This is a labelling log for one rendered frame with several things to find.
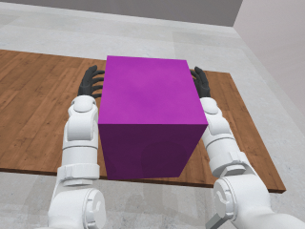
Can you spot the left robot hand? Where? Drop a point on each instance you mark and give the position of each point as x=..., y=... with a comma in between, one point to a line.
x=86, y=86

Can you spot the carton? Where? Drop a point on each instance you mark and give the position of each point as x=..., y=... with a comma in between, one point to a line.
x=150, y=117

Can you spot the table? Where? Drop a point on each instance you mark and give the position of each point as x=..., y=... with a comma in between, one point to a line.
x=37, y=89

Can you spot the right robot upper arm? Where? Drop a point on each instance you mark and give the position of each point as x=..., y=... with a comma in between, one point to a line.
x=244, y=201

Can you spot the left robot upper arm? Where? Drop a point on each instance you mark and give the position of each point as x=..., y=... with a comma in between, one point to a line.
x=77, y=209

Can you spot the robot right forearm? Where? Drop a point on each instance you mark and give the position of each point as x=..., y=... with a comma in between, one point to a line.
x=226, y=160

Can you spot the right robot hand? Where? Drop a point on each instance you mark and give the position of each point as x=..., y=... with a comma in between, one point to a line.
x=201, y=83

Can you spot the robot left forearm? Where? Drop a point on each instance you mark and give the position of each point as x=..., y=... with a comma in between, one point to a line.
x=80, y=144

